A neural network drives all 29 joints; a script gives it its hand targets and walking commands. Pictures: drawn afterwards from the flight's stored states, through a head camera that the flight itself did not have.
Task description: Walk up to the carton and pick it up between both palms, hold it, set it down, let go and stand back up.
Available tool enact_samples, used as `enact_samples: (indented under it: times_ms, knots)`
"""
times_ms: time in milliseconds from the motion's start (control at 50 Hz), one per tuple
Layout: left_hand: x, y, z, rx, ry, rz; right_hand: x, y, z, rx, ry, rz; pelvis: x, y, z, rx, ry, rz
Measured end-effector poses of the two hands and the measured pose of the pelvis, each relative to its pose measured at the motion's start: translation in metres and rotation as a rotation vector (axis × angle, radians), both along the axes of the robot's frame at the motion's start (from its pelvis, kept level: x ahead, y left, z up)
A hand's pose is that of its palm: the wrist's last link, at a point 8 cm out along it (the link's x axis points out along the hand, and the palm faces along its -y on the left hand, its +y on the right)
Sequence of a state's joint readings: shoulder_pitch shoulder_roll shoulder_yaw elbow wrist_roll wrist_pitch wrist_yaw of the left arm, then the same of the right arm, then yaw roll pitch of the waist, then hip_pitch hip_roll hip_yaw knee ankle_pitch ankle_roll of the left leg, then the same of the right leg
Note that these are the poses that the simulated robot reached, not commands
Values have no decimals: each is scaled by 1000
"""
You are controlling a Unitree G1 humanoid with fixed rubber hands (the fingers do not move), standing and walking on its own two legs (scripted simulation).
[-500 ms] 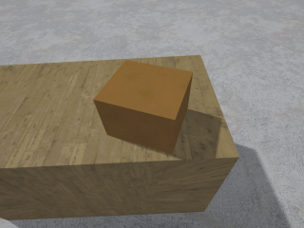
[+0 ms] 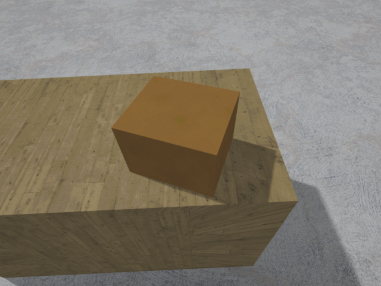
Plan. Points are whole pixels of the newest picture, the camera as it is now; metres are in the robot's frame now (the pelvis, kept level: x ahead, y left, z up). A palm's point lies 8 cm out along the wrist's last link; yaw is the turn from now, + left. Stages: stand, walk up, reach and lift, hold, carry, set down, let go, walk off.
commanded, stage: stand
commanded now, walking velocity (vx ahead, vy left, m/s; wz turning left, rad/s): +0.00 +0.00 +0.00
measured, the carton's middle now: (182, 133) +0.49 +0.06 +0.01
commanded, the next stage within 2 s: none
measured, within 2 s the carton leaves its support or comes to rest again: neither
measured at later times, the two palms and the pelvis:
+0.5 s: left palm out of the picture +0.01 +0.23 -0.13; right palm out of the picture +0.00 -0.23 -0.14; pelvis +0.01 +0.00 +0.00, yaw +0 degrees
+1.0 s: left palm out of the picture +0.01 +0.23 -0.14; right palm out of the picture +0.01 -0.22 -0.14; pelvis +0.01 +0.01 +0.00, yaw -1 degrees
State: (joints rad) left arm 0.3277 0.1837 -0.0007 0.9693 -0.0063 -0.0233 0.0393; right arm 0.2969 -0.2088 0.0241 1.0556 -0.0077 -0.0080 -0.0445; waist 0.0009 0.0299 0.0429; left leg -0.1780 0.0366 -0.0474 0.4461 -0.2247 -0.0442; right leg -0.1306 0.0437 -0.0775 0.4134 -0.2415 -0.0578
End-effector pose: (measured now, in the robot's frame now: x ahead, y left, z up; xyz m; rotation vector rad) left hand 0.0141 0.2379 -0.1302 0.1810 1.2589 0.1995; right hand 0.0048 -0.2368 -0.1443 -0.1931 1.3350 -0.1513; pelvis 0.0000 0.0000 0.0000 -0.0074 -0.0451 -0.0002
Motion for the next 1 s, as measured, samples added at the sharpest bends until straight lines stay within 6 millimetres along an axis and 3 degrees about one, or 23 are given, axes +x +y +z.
enact_samples:
  times_ms: [1000]
  knots:
    - [-3, -3, -7, -25, 75, 11, 1, 15, 0, 5, 42, -25, 12, 6, 1, -1, 6, -9]
